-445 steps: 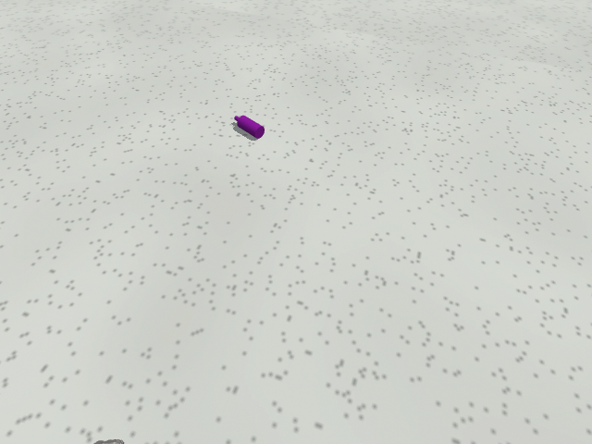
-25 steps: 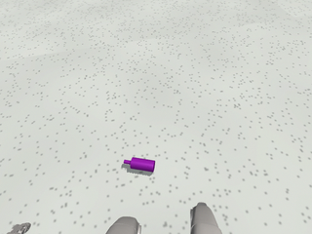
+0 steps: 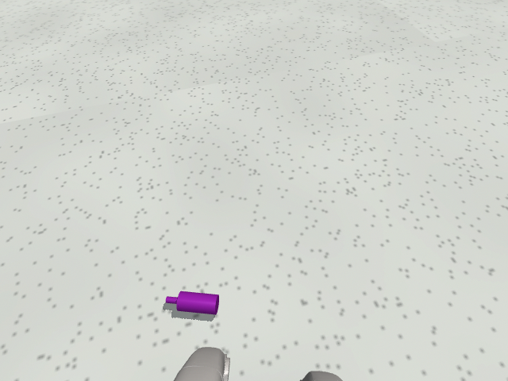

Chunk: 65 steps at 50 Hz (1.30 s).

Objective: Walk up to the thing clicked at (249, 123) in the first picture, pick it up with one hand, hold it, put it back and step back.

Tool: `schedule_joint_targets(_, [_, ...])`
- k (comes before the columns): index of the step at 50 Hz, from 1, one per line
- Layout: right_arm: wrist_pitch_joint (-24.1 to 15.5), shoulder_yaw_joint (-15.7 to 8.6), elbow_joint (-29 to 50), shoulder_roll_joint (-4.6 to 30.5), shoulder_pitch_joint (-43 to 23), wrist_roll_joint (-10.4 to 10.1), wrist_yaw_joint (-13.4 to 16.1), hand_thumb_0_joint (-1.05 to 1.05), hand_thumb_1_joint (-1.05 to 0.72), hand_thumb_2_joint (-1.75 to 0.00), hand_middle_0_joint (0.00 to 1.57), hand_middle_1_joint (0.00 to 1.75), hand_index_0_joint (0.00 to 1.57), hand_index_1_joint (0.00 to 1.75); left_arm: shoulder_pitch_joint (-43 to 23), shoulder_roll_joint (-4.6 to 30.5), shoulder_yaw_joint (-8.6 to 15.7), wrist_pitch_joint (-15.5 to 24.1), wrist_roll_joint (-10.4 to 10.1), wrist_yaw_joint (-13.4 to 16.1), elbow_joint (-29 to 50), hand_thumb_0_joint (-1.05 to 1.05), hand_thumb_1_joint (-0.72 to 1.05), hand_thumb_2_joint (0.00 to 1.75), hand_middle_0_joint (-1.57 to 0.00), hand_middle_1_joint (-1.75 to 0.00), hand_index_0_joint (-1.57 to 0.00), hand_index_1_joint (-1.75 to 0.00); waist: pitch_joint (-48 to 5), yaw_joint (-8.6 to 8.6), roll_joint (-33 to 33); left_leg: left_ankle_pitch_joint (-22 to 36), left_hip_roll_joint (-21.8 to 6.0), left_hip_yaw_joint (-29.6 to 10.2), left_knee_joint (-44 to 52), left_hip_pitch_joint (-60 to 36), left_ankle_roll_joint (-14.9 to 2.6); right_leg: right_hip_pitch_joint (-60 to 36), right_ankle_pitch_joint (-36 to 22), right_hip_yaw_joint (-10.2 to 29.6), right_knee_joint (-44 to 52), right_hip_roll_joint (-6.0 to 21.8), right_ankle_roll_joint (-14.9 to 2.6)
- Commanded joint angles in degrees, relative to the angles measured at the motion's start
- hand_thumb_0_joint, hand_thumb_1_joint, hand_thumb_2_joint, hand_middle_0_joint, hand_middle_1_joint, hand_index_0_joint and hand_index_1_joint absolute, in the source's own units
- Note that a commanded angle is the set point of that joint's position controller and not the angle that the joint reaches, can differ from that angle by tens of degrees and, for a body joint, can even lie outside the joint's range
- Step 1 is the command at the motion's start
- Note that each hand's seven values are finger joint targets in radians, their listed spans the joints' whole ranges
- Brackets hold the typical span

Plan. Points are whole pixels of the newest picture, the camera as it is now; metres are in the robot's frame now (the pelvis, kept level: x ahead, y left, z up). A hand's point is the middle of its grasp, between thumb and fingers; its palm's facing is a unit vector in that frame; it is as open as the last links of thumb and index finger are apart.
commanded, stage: walk up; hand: left
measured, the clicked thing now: (191, 302) +0.46 +0.28 -0.72
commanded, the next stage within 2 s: none
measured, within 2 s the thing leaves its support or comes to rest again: neither
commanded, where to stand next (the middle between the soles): +0.05 +0.03 m, yaw -3 degrees
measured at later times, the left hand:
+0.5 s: hand out of the picture +0.10 +0.33 -0.15, palm faces -0.08 -0.89 -0.44, open 7.4 cm
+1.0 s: hand out of the picture +0.10 +0.31 -0.14, palm faces -0.10 -0.93 -0.34, open 7.4 cm
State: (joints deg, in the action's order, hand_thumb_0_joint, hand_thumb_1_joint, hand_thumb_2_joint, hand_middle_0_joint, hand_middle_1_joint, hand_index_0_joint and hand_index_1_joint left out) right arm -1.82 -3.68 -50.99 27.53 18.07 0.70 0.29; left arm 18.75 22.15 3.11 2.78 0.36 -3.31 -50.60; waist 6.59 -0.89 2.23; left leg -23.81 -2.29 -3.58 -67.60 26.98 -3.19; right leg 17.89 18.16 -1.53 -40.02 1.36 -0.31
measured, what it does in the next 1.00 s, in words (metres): steps on the spot: left foot, then right foot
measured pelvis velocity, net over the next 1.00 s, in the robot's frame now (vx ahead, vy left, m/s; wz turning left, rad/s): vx -0.01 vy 0.06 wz -0.06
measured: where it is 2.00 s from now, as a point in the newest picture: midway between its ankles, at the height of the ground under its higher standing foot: outside the picture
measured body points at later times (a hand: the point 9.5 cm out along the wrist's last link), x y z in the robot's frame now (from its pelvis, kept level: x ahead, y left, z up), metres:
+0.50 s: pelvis +0.01 +0.05 -0.01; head +0.07 +0.05 +0.43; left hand +0.11 +0.38 -0.12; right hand +0.13 -0.25 -0.12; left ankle +0.10 +0.16 -0.72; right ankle +0.00 -0.08 -0.69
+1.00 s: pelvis -0.01 +0.06 +0.01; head +0.01 +0.06 +0.46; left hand +0.10 +0.36 -0.11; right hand +0.02 -0.25 -0.11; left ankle +0.09 +0.17 -0.72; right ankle +0.00 -0.07 -0.72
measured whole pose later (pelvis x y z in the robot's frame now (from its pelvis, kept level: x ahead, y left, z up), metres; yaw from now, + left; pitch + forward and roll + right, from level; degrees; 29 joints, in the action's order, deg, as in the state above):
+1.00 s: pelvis -0.01 +0.06 +0.01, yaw -4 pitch -3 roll -1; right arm -0.5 0.0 -60.3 20.7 11.4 0.8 -1.4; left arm 8.6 21.3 1.1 1.2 0.4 -1.0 -58.3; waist 4.3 1.1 0.6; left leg -7.4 -0.7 -1.8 -29.5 19.0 0.1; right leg 12.1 15.1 -1.1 -30.2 -0.6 -0.2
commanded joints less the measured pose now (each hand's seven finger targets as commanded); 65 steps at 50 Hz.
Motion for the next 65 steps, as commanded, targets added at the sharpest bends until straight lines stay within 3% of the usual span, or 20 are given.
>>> schedule_joint_targets(1, [0.02,-2.73,3.58,8.29,6.08,0.02,-0.56,0.00,-0.90,-0.90,0.20,0.30,0.20,0.30,1.20,17.83,4.07,3.28,-0.67,3.52,3.50,0.00,0.90,0.90,-0.20,-0.30,-0.20,-0.30,1.04,2.07,-6.96,4.49,-3.52,-0.79,5.47,4.46,0.96,1.21,-16.37,17.57,18.07,13.73,-11.76])
schedule_joint_targets(5, [2.04,-2.77,7.11,6.58,-0.04,0.62,-0.72,0.00,-0.90,-0.90,0.20,0.30,0.20,0.30,3.65,16.31,3.10,3.70,-0.68,5.89,3.85,0.00,0.90,0.90,-0.20,-0.30,-0.20,-0.30,-2.86,-0.11,-9.16,6.90,-2.64,0.06,11.64,2.55,1.82,-3.19,-49.26,12.29,11.13,14.65,-12.31])
schedule_joint_targets(10, [2.84,-3.59,9.75,6.41,-5.06,0.32,-1.08,0.00,-0.90,-0.90,0.20,0.30,0.20,0.30,1.69,17.67,3.01,2.07,-0.83,7.29,6.27,0.00,0.90,0.90,-0.20,-0.30,-0.20,-0.30,-7.20,-0.25,-13.00,7.16,-0.41,2.13,17.50,-3.22,1.27,-2.58,-46.33,10.70,4.80,13.70,-11.16])
schedule_joint_targets(14, [1.92,-4.09,8.16,6.85,-2.63,0.64,-0.92,0.00,-0.90,-0.90,0.20,0.30,0.20,0.30,-0.36,15.86,1.83,0.92,-1.29,7.38,7.18,0.00,0.90,0.90,-0.20,-0.30,-0.20,-0.30,-9.74,2.72,-8.90,22.58,1.18,2.72,34.41,-16.00,-1.00,3.08,-30.33,7.08,-7.21,7.85,-6.05])
schedule_joint_targets(15, [1.40,-4.73,8.34,9.91,-2.11,1.09,-0.78,0.00,-0.90,-0.90,0.20,0.30,0.20,0.30,1.50,12.95,1.23,0.76,-1.56,7.34,7.18,0.00,0.90,0.90,-0.20,-0.30,-0.20,-0.30,-11.76,2.49,-0.04,36.20,-5.84,-6.54,34.96,-20.36,-3.40,7.56,-17.84,5.25,-14.32,3.06,-2.92])
schedule_joint_targets(16, [1.04,-5.06,9.58,11.94,-4.07,0.39,-0.79,0.00,-0.90,-0.90,0.20,0.30,0.20,0.30,4.30,11.02,0.79,0.35,-1.99,7.50,6.94,0.00,0.90,0.90,-0.20,-0.30,-0.20,-0.30,-14.67,1.18,6.42,45.77,-15.81,-18.57,35.37,-26.18,-9.56,14.01,8.78,2.40,-21.57,-2.82,-0.89])
schedule_joint_targets(17, [1.31,-5.03,9.24,12.63,-4.28,-0.65,-0.77,0.00,-0.90,-0.90,0.20,0.30,0.20,0.30,3.92,12.64,1.04,-0.32,-1.79,8.48,5.53,0.00,0.90,0.90,-0.20,-0.30,-0.20,-0.30,-17.28,2.16,8.98,41.97,-20.94,-23.62,36.88,-23.37,-15.74,11.27,19.86,4.41,-24.87,-1.61,-1.19])
schedule_joint_targets(20, [2.33,-3.99,9.90,8.75,-9.05,0.01,-0.54,0.00,-0.90,-0.90,0.20,0.30,0.20,0.30,0.13,14.61,2.15,-0.69,-1.29,7.23,3.56,0.00,0.90,0.90,-0.20,-0.30,-0.20,-0.30,-11.09,1.77,5.07,25.32,-11.93,-11.90,38.57,-10.98,-10.84,8.48,16.11,5.25,-25.24,-0.93,-1.65])
schedule_joint_targets(27, [2.21,-2.23,8.19,8.37,-11.72,-0.08,-0.63,0.00,-0.90,-0.90,0.20,0.30,0.20,0.30,3.94,11.07,2.35,0.09,0.53,5.48,-0.63,0.00,0.90,0.90,-0.20,-0.30,-0.20,-0.30,-10.58,-1.32,5.98,6.41,-10.12,-9.53,35.64,-5.68,-7.12,-5.74,4.24,-0.19,6.08,-1.52,-1.52])
schedule_joint_targets(28, [2.32,-1.42,7.55,6.44,-10.93,-0.43,-0.65,0.00,-0.90,-0.90,0.20,0.30,0.20,0.30,2.36,12.32,2.72,0.49,1.38,5.52,-0.61,0.00,0.90,0.90,-0.20,-0.30,-0.20,-0.30,-9.75,-0.96,3.66,4.68,-8.59,-8.28,33.49,-0.86,-4.33,-10.15,3.56,2.92,10.21,-1.06,-2.52])
schedule_joint_targets(30, [1.98,-0.01,7.31,2.39,-11.54,-0.55,-0.81,0.00,-0.90,-0.90,0.20,0.30,0.20,0.30,-2.29,17.96,3.90,1.11,2.31,5.54,1.45,0.00,0.90,0.90,-0.20,-0.30,-0.20,-0.30,-4.04,-0.68,-9.74,-2.88,1.06,-0.13,23.81,7.57,1.81,-3.17,19.09,31.85,21.44,16.42,-9.91])
schedule_joint_targets(31, [1.94,-1.62,5.45,6.50,-12.73,-0.24,-0.03,0.00,-0.90,-0.90,0.20,0.30,0.20,0.30,-8.34,20.76,3.82,0.82,2.24,5.29,2.49,0.00,0.90,0.90,-0.20,-0.30,-0.20,-0.30,-1.77,-0.25,-10.38,-7.56,0.18,-1.55,18.38,-3.08,1.50,10.33,19.37,32.32,21.65,20.44,-13.77])
schedule_joint_targets(33, [1.10,-1.89,2.15,6.79,-8.78,-0.49,-0.84,0.00,-0.90,-0.90,0.20,0.30,0.20,0.30,-13.72,14.54,2.04,0.54,1.13,4.71,2.95,0.00,0.90,0.90,-0.20,-0.30,-0.20,-0.30,-0.23,4.19,-4.14,0.23,-0.19,0.63,26.10,-13.55,1.19,14.84,15.37,16.93,16.85,11.98,-8.75])
schedule_joint_targets(35, [0.37,-1.15,0.87,4.81,-8.71,-0.89,-1.20,0.00,-0.90,-0.90,0.20,0.30,0.20,0.30,-12.22,12.51,1.54,0.75,0.75,4.58,1.29,0.00,0.90,0.90,-0.20,-0.30,-0.20,-0.30,-3.07,3.35,-4.19,9.71,-1.64,-3.27,35.78,-15.30,-0.12,8.67,5.63,9.42,13.58,5.92,-4.21])
schedule_joint_targets(40, [0.45,-0.77,-0.86,7.89,-10.88,0.34,-1.27,0.00,-0.90,-0.90,0.20,0.30,0.20,0.30,-9.09,11.88,1.48,-0.54,0.76,3.29,-1.41,0.00,0.90,0.90,-0.20,-0.30,-0.20,-0.30,-0.18,0.45,-3.26,-14.55,-3.37,-8.86,45.17,-2.69,0.00,1.67,22.30,10.17,16.51,3.48,-3.77])
schedule_joint_targets(46, [-1.14,0.96,-3.89,5.99,-10.87,-0.14,-1.07,0.00,-0.90,-0.90,0.20,0.30,0.20,0.30,-9.37,10.28,0.94,-0.04,-0.26,3.38,-4.36,0.00,0.90,0.90,-0.20,-0.30,-0.20,-0.30,-9.86,0.02,0.88,4.60,-4.26,-8.68,46.97,-10.34,0.67,-8.19,-0.59,6.98,15.10,2.43,-3.26])
schedule_joint_targets(51, [-0.07,0.50,-5.52,7.01,-11.55,0.20,-0.91,0.00,-0.90,-0.90,0.20,0.30,0.20,0.30,-11.20,11.07,0.89,-0.97,0.19,2.88,-5.62,0.00,0.90,0.90,-0.20,-0.30,-0.20,-0.30,-3.57,0.64,0.18,-9.23,-3.01,-8.68,48.85,-7.35,1.53,-1.27,16.15,8.83,20.36,3.46,-2.93])
schedule_joint_targets(56, [-0.95,1.24,-6.87,5.36,-11.77,-0.17,-0.83,0.00,-0.90,-0.90,0.20,0.30,0.20,0.30,-12.07,10.01,0.55,-0.27,-0.13,3.21,-7.69,0.00,0.90,0.90,-0.20,-0.30,-0.20,-0.30,-6.31,0.74,0.40,6.56,-3.98,-8.20,48.57,-11.14,1.30,-6.47,-0.55,6.84,20.16,3.55,-2.77])
schedule_joint_targets(60, [-0.78,1.29,-7.67,5.44,-12.27,-0.26,-0.67,0.00,-0.90,-0.90,0.20,0.30,0.20,0.30,-13.35,10.23,0.40,-0.32,-0.06,3.04,-8.53,0.00,0.90,0.90,-0.20,-0.30,-0.20,-0.30,-6.06,1.11,-0.94,5.20,-3.45,-7.33,48.46,-12.42,1.49,-5.63,3.33,7.91,22.41,4.61,-2.33])
schedule_joint_targets(65, [-0.96,1.52,-8.90,4.95,-12.85,-0.46,-0.43,0.00,-0.90,-0.90,0.20,0.30,0.20,0.30,-14.13,10.23,0.15,-0.01,-0.27,3.30,-9.95,0.00,0.90,0.90,-0.20,-0.30,-0.20,-0.30,-7.70,1.39,-1.18,17.78,-3.66,-6.12,47.21,-15.57,1.54,-8.46,-7.55,6.72,22.70,5.25,-1.88])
